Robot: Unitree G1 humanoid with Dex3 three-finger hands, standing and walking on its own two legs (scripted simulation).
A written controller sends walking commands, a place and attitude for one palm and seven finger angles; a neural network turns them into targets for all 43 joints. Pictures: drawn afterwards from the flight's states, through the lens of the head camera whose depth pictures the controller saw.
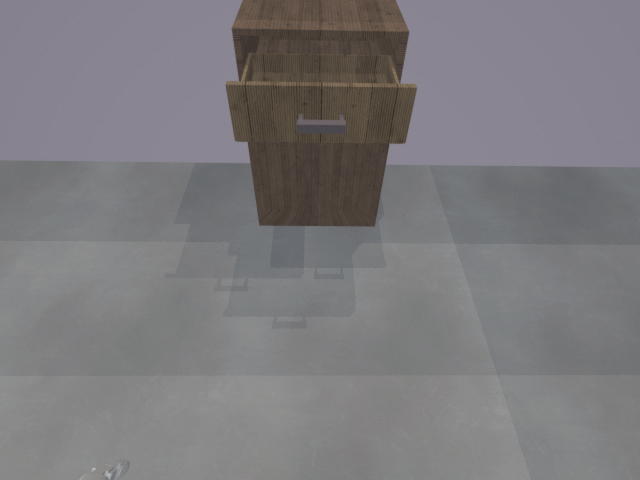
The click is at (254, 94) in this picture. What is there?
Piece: drawer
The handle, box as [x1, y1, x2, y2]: [297, 114, 345, 133]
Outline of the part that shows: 297,119 297,132 344,133 345,131 345,120 343,119 342,114 339,115 338,120 304,120 302,118 302,114 299,114 299,118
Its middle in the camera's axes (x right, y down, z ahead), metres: +0.00 -0.30 +0.98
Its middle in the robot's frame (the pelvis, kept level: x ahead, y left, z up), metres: +0.93 +0.05 -0.05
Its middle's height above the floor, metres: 0.72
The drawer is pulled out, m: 0.30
